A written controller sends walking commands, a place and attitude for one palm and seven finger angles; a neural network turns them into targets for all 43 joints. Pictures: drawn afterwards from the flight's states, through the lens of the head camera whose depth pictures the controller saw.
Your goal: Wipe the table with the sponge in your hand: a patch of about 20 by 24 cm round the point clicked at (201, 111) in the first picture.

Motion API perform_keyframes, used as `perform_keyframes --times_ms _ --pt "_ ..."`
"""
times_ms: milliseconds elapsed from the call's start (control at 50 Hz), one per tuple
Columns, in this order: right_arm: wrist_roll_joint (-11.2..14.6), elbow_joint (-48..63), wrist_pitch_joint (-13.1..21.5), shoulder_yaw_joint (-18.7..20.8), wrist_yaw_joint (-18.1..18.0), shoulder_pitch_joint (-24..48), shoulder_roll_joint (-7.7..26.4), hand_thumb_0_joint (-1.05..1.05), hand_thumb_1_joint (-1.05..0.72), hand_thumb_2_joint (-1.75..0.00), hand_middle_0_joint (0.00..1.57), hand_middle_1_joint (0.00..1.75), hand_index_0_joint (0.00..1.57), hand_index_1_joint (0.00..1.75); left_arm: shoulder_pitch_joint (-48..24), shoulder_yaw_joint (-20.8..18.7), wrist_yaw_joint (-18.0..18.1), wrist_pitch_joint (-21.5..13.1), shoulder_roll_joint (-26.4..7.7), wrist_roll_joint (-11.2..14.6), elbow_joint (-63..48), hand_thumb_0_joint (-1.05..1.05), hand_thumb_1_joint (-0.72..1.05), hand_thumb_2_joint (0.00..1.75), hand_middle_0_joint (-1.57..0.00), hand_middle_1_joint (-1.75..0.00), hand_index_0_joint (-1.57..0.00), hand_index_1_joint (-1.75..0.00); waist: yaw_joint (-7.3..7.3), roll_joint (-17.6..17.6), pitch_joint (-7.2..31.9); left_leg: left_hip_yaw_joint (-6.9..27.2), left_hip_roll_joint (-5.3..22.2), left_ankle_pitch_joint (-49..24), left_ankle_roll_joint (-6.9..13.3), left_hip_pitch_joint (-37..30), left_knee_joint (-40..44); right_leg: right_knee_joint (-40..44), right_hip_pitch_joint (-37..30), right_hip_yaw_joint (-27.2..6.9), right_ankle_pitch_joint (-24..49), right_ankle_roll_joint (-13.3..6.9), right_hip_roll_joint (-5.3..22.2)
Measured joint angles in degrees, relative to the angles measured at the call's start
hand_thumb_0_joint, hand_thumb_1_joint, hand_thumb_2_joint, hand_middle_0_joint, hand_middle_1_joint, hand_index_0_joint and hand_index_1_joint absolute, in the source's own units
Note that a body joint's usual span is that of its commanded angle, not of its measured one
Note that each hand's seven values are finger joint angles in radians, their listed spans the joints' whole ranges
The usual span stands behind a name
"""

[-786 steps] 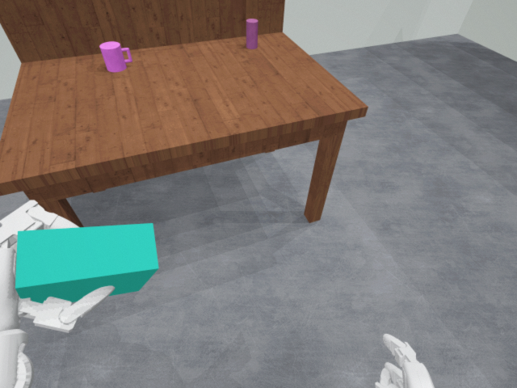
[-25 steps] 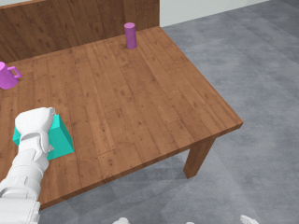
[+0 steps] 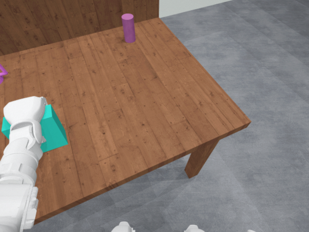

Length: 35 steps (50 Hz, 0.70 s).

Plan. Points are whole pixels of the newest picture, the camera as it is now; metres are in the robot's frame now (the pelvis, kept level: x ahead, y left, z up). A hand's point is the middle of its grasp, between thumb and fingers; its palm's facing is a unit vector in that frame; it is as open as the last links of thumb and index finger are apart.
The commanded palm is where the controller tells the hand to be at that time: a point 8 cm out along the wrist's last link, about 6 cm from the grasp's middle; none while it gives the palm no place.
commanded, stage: slide across to the middle lane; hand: left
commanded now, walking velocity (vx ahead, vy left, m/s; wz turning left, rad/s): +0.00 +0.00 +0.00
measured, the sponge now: (41, 136) +0.37 +0.35 -0.03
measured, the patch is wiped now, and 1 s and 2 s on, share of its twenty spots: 0.40 0.50 0.65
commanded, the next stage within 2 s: wipe back along the middle lane in 0.74 s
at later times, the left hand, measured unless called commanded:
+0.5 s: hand (39, 112) +0.43 +0.35 +0.02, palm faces -0.14 +0.01 -0.99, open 9.5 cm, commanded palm +0.42 +0.31 +0.08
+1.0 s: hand (60, 108) +0.44 +0.30 +0.02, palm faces -0.11 -0.02 -0.99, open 9.5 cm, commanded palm +0.41 +0.26 +0.07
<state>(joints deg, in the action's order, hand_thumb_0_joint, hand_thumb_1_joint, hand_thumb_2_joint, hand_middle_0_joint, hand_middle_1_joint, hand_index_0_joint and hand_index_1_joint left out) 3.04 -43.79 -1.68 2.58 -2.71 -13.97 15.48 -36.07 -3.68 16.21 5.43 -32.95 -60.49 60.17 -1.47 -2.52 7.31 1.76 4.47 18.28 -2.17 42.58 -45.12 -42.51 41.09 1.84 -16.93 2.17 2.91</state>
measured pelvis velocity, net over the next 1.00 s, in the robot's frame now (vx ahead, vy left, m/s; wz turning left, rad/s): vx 0.06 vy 0.01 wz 0.00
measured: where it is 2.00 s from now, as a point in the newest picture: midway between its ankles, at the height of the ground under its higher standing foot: outside the picture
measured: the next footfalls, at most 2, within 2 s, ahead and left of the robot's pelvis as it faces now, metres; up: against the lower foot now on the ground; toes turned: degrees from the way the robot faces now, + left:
none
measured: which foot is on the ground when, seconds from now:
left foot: down 0.00-1.00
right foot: down 0.00-1.00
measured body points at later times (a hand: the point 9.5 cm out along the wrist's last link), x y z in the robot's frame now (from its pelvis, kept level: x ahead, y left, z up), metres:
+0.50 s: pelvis +0.02 +0.02 +0.01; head +0.10 +0.02 +0.45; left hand +0.43 +0.34 +0.08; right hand +0.08 -0.25 -0.13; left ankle +0.03 +0.15 -0.70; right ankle +0.03 -0.15 -0.70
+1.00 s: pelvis +0.06 +0.01 +0.02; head +0.11 +0.00 +0.47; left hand +0.44 +0.29 +0.08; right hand +0.15 -0.25 -0.12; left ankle +0.03 +0.15 -0.70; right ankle +0.03 -0.15 -0.70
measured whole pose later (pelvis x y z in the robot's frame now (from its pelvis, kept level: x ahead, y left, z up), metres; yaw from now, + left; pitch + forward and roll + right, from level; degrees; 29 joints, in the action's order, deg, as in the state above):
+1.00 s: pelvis +0.06 +0.01 +0.02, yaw +0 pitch +14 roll -2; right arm 2.6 -44.8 -5.0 3.5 0.1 -12.2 13.9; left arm -33.1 4.2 18.6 17.0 -21.9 -57.3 52.8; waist -0.5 -2.9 7.9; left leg 0.7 3.9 19.7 -1.9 31.5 -37.5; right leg -33.5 29.5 1.6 -17.5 3.1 3.5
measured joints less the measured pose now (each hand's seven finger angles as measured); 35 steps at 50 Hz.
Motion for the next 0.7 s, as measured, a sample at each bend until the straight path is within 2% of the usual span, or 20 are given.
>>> perform_keyframes --times_ms 140,280,540,700 --pt "-0.1 -0.1 -0.4 -0.2 0.4 -0.6 0.0 0.01 -0.9 -0.9 0.21 0.3 0.2 0.3 -2.1 -0.9 -0.4 -0.1 -1.3 0.0 1.6 0.02 -0.53 1.13 -0.83 -1.37 -0.84 -1.39 -0.65 0.2 0.2 -0.3 -0.1 0.4 0.3 1.2 -0.7 0.1 0.9 -0.4 0.1 0.4 0.0" --pt "0.0 -0.4 -0.4 0.4 0.3 -1.8 -0.3 0.01 -0.9 -0.9 0.21 0.3 0.2 0.3 -2.5 1.8 -0.7 1.3 -1.0 0.3 0.5 0.02 -0.53 1.13 -0.83 -1.37 -0.83 -1.39 -0.66 0.2 -0.1 -0.5 -0.4 0.5 0.5 0.8 -0.2 1.4 0.1 -0.5 0.4 0.7 0.3" --pt "0.1 -2.1 0.0 0.2 0.4 -0.7 -1.8 0.01 -0.9 -0.9 0.21 0.3 0.2 0.3 -3.4 5.8 -0.1 5.0 2.9 2.7 -1.1 0.01 -0.52 1.13 -0.83 -1.38 -0.83 -1.39 -0.38 0.4 -0.5 -0.7 -1.1 0.4 1.1 -3.7 2.9 5.3 -4.9 -0.3 0.8 0.7 1.0" --pt "-0.2 -1.3 -0.9 0.3 1.6 0.6 -2.1 0.01 -0.9 -0.9 0.21 0.3 0.2 0.3 -2.5 6.8 1.2 7.4 7.3 2.2 -2.1 0.01 -0.51 1.12 -0.82 -1.38 -0.82 -1.4 -0.23 0.0 -0.1 -1.2 -1.1 0.9 1.1 -6.7 5.0 7.4 -7.7 -0.6 0.5 0.5 1.1"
